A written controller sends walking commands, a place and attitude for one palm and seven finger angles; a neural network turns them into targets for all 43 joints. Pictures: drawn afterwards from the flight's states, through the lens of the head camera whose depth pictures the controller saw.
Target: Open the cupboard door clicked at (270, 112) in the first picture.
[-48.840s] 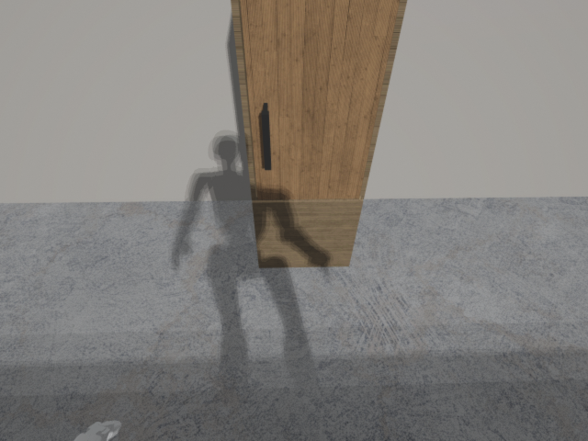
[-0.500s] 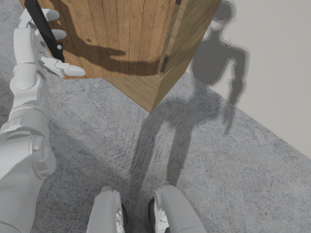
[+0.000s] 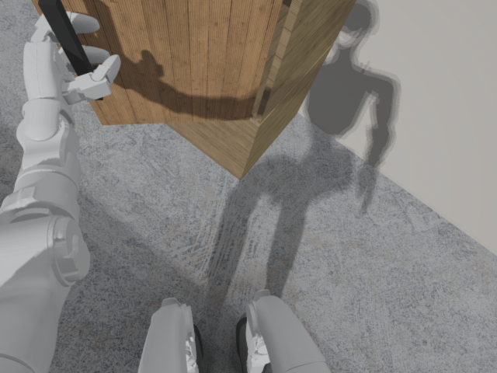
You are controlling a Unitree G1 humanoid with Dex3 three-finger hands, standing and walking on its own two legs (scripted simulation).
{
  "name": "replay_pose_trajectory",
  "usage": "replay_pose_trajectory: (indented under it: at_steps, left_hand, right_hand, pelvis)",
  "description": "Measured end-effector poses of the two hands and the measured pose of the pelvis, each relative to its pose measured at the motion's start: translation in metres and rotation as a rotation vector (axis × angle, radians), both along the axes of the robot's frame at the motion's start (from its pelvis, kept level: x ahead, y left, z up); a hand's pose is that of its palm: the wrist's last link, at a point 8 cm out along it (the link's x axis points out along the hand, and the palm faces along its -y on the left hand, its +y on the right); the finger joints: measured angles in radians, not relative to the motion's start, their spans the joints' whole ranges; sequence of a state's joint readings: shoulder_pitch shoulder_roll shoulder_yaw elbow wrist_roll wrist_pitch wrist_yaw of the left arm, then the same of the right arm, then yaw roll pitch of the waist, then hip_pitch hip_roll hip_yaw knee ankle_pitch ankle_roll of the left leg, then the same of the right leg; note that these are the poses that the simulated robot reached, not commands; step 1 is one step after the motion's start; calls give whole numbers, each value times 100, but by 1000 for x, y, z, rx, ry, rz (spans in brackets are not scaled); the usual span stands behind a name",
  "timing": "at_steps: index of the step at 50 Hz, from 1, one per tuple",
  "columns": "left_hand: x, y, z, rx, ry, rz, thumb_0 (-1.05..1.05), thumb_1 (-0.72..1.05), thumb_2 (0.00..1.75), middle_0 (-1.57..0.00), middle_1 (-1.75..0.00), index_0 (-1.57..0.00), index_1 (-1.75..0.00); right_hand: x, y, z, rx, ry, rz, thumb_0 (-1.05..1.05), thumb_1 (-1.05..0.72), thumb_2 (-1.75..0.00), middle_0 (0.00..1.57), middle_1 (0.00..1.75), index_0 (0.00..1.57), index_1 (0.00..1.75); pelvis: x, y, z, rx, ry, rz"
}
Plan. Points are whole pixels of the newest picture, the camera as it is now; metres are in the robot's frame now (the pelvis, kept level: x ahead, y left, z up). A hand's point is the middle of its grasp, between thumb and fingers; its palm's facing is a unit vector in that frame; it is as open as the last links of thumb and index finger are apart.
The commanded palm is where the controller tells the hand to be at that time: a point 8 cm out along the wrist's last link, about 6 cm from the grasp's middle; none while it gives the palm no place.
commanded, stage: close the thumb around the handle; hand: left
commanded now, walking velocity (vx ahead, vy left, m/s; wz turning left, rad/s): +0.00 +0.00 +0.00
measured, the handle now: (78, 45) +0.60 +0.20 +0.05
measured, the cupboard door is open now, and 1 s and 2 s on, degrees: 45 73 95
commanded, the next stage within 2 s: pull the door open along its arc in 0.20 s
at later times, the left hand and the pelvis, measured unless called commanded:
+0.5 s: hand (101, 77) +0.55 +0.16 +0.04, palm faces +0.06 -1.00 -0.01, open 5.2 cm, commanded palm +0.50 +0.19 +0.04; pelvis +0.00 +0.00 +0.00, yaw +0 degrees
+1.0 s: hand (147, 158) +0.42 +0.10 +0.04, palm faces +0.36 -0.93 +0.04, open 5.9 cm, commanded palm +0.35 +0.15 +0.04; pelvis +0.02 -0.01 +0.03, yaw +1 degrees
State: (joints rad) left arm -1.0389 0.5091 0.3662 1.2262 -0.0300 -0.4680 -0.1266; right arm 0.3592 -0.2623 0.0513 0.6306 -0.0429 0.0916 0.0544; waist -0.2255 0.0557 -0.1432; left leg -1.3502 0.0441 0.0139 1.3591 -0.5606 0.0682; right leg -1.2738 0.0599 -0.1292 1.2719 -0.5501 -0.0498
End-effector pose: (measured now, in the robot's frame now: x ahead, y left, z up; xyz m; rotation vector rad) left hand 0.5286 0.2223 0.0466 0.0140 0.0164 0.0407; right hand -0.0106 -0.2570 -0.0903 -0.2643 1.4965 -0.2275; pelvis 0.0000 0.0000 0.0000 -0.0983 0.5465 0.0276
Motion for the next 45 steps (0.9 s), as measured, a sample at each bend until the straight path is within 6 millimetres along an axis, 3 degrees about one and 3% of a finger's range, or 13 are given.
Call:
replay_pose_trajectory:
  at_steps: [9, 21, 28, 33, 38, 45]
  left_hand:
    - [1, -1, -4, -4, 15, 12, 1, 78, 85, -40, -134, -39, -134]
    - [0, -4, -4, -7, 7, 14, 2, 81, 85, -39, -135, -39, -135]
    - [-15, -7, -4, -5, 7, 7, 2, 82, 83, -38, -135, -38, -135]
    - [-39, -12, -4, -8, 7, -7, 2, 81, 81, -37, -135, -37, -135]
    - [-75, -23, -3, -16, 6, -30, 2, 78, 78, -36, -135, -38, -135]
    - [-129, -56, -6, -136, 14, 215, 2, 72, 73, -36, -135, -39, -135]
  right_hand:
    - [-1, 1, -1, 7, -1, -8, 0, -90, -90, 21, 30, 20, 30]
    - [-2, 2, -2, 16, 2, -16, 0, -91, -90, 21, 30, 20, 30]
    - [8, 3, 1, 39, -12, -21, 0, -91, -90, 20, 30, 20, 30]
    - [28, 5, 6, 60, -59, -17, 0, -91, -90, 20, 30, 20, 30]
    - [62, 6, 12, 87, -147, 6, 1, -91, -90, 20, 30, 20, 30]
    - [124, 13, 17, 123, -301, 111, 1, -91, -90, 20, 30, 20, 30]
  pelvis:
    - [1, -1, 0, 3, 0, -6]
    - [2, -2, 1, 6, 2, -8]
    - [8, -1, 8, 16, -12, -14]
    - [14, -1, 17, 26, -31, -16]
    - [22, 0, 27, 36, -58, -19]
    - [26, 0, 33, 53, -93, -22]
